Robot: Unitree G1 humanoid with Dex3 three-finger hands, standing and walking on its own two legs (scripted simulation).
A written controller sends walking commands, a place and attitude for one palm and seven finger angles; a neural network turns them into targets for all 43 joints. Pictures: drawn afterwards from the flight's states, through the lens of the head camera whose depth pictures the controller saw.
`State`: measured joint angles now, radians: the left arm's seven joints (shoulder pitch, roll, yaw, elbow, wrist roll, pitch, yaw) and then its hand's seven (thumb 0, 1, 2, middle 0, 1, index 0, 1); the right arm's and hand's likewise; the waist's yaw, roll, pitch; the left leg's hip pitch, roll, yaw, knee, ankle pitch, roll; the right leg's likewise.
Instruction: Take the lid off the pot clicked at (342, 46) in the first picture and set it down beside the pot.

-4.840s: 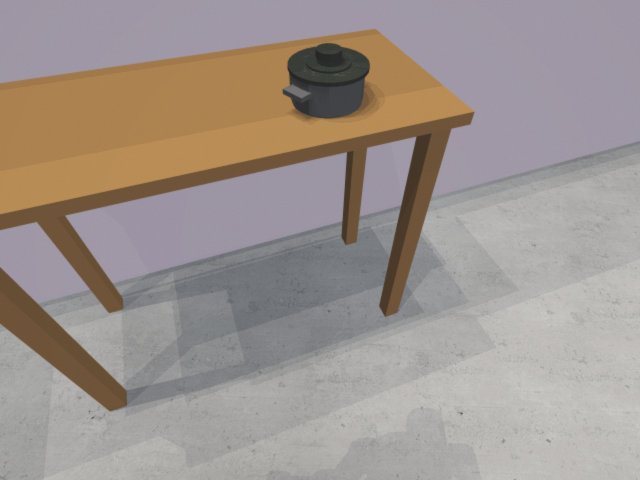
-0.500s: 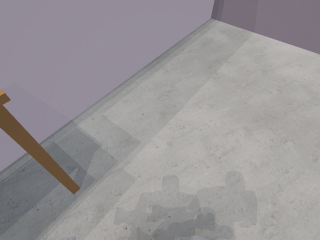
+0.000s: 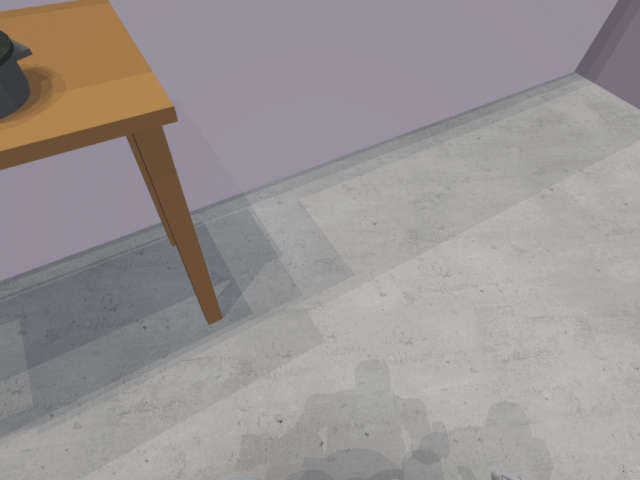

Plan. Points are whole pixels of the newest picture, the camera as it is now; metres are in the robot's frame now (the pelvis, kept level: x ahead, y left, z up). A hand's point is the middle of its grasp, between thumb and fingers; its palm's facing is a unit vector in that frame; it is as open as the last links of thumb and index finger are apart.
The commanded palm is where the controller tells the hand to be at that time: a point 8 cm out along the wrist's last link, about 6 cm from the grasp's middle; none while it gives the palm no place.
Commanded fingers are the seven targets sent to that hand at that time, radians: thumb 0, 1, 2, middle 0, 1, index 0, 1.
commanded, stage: turn to face it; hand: left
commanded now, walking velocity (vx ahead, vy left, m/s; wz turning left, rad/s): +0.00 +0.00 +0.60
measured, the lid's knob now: out of the picture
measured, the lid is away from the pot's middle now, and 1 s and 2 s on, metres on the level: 0.00 0.00 0.00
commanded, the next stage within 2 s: take the last steps up to it in 0.98 s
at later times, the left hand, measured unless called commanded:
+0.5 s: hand out of the picture +0.02 +0.19 -0.13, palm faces +0.32 -0.90 -0.31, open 7.4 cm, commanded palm none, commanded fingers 0.00 0.90 0.90 -0.20 -0.30 -0.20 -0.30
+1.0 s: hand out of the picture -0.10 +0.21 -0.15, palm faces +0.54 -0.80 -0.25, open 7.4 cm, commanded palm none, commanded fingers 0.00 0.90 0.90 -0.20 -0.30 -0.20 -0.30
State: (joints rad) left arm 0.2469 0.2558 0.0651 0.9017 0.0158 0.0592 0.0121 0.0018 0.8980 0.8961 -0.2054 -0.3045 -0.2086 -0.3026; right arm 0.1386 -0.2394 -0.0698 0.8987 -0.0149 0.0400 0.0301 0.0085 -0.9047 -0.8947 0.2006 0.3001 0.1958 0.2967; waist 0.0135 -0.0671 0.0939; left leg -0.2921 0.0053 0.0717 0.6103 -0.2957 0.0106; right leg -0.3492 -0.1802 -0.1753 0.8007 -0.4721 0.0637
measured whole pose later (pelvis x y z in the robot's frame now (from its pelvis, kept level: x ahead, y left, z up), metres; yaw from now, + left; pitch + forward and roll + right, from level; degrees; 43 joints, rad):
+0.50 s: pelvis -0.01 -0.03 +0.01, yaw +19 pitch -1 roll +1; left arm 0.20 0.20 0.04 0.86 0.02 0.02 0.02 0.00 0.90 0.90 -0.20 -0.30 -0.21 -0.30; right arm 0.19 -0.27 -0.10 0.93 -0.02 0.09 0.03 0.01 -0.90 -0.89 0.20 0.30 0.20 0.30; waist -0.02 0.05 0.08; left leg -0.50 -0.03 -0.03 1.12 -0.41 -0.04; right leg -0.23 -0.07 -0.12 0.54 -0.29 -0.01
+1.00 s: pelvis -0.03 +0.00 +0.02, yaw +31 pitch -1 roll +0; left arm 0.22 0.25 0.06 0.96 0.01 0.07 0.01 0.00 0.90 0.90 -0.20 -0.30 -0.20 -0.30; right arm 0.16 -0.19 -0.02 0.94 -0.02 0.03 -0.01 0.01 -0.90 -0.89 0.20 0.30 0.20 0.30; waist 0.02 -0.03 0.08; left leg -0.20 -0.03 0.00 0.45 -0.23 0.03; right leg -0.44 -0.08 -0.04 0.99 -0.42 0.08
